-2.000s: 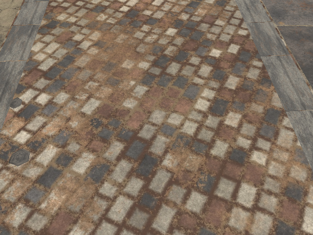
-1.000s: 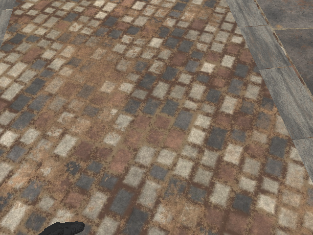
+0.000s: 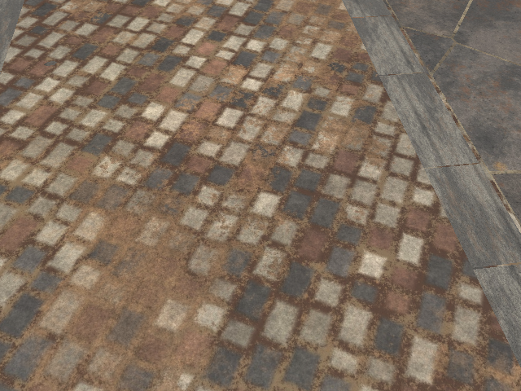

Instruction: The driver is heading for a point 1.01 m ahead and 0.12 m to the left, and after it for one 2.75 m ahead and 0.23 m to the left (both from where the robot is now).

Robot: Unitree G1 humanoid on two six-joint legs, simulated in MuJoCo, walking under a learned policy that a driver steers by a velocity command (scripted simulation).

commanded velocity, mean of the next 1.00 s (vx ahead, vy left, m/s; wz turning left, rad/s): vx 0.47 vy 0.00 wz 0.22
